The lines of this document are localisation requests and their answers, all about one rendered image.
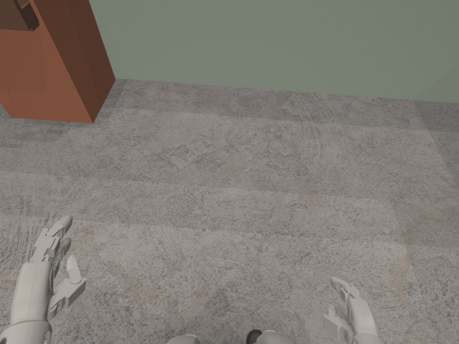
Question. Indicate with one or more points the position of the left robot hand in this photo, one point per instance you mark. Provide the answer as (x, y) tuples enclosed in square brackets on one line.
[(32, 296)]

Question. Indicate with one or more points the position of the drawer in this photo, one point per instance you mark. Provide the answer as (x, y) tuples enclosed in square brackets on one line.
[(17, 15)]

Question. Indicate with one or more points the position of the robot right foot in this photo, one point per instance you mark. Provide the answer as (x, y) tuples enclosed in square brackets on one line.
[(252, 336)]

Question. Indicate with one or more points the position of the cabinet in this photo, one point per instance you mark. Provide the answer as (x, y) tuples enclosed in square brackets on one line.
[(61, 70)]

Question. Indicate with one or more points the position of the right robot hand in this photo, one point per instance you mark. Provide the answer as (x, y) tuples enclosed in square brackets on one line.
[(345, 323)]

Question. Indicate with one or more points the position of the robot left forearm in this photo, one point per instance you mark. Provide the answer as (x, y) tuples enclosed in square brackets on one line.
[(28, 332)]

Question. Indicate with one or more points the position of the right robot shin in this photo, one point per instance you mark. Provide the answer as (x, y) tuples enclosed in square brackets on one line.
[(266, 332)]

